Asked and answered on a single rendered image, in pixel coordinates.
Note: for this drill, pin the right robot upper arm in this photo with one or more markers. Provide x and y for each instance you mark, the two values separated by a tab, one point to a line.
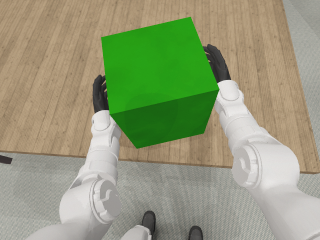
270	173

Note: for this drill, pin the robot right hand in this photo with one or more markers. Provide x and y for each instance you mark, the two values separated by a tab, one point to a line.
217	63

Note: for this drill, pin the right robot forearm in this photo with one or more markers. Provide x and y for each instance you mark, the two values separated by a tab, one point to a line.
237	122

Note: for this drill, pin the left robot upper arm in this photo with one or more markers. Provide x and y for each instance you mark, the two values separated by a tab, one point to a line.
86	212

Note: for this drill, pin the left robot forearm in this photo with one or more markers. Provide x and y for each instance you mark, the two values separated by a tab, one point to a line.
103	154

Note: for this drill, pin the carton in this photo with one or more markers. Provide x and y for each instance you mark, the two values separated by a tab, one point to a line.
160	85

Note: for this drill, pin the table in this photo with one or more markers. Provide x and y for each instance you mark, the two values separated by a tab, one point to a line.
51	53

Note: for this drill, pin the robot left thigh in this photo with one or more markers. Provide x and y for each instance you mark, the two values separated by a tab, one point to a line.
137	234

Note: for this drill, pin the robot left foot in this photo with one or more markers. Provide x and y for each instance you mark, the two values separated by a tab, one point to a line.
149	221

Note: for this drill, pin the robot left hand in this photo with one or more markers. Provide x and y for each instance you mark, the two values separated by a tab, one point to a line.
100	101

